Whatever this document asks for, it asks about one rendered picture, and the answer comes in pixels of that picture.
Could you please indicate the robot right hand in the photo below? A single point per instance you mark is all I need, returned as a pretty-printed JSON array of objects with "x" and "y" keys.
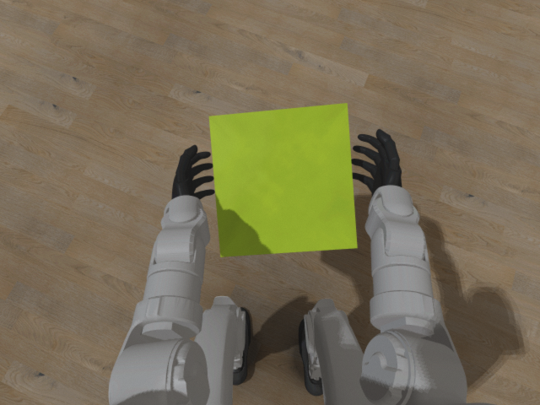
[{"x": 386, "y": 170}]

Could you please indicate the robot left foot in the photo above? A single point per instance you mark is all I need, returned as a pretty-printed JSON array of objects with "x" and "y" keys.
[{"x": 240, "y": 374}]

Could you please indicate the robot right forearm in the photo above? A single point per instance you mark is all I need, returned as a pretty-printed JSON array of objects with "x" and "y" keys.
[{"x": 403, "y": 296}]

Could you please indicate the carton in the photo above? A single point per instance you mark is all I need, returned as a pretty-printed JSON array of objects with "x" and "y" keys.
[{"x": 283, "y": 181}]

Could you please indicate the left robot upper arm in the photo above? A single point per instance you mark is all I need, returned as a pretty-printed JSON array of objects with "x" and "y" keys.
[{"x": 169, "y": 372}]

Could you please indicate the right robot thigh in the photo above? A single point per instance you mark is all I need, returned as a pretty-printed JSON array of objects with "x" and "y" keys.
[{"x": 329, "y": 336}]

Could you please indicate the robot left hand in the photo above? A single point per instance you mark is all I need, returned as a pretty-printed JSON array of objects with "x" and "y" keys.
[{"x": 183, "y": 183}]

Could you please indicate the right robot upper arm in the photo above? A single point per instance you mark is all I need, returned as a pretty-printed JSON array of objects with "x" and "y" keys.
[{"x": 400, "y": 369}]

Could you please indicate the robot left forearm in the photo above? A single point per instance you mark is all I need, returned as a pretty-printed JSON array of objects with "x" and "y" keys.
[{"x": 171, "y": 308}]

